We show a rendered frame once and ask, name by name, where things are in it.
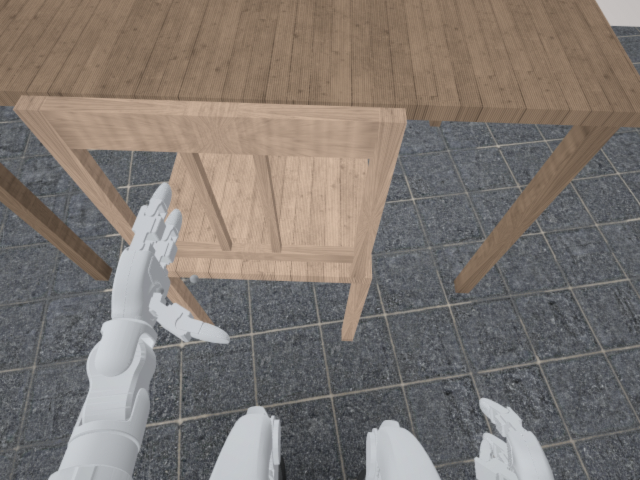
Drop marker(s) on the left robot forearm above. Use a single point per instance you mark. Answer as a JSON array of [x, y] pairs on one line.
[[109, 431]]

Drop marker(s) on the chair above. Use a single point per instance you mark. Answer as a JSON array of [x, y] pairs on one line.
[[276, 192]]

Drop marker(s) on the robot left hand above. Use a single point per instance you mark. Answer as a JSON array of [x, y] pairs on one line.
[[142, 269]]

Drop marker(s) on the robot thigh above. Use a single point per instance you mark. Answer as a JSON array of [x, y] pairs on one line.
[[252, 446], [393, 453]]

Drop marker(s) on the table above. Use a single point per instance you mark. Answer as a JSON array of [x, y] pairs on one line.
[[555, 62]]

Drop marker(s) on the right robot thigh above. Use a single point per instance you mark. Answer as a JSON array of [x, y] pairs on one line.
[[393, 453]]

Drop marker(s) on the left robot thigh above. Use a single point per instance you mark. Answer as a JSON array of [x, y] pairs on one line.
[[252, 446]]

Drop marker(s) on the robot right hand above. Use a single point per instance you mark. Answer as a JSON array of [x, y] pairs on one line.
[[521, 458]]

